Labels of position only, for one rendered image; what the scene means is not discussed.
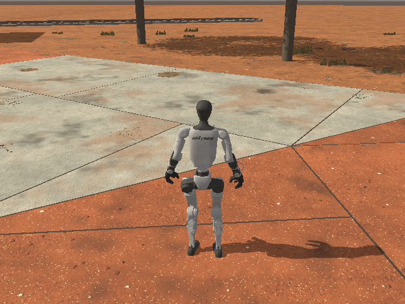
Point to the right robot foot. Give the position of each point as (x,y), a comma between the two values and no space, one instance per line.
(218,253)

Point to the right robot hand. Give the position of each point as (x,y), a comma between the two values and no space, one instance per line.
(237,179)

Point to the humanoid robot torso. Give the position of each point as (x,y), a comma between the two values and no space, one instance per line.
(202,152)

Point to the left robot forearm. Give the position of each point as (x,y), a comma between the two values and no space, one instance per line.
(172,165)

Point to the right robot forearm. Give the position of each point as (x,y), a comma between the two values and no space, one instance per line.
(234,167)

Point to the left robot upper arm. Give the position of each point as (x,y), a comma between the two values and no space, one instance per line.
(180,141)

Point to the left robot hand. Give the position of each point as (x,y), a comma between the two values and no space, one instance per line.
(167,176)

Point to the right robot upper arm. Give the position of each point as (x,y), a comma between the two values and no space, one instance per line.
(227,147)

